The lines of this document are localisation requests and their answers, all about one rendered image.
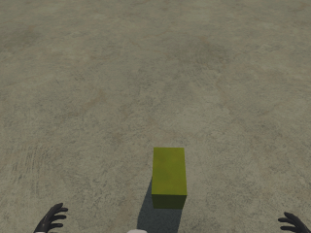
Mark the robot left hand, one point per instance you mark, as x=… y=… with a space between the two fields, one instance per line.
x=45 y=225

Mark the robot right hand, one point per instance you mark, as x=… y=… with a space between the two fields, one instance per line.
x=299 y=226

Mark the carton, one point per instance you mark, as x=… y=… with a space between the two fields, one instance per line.
x=169 y=180

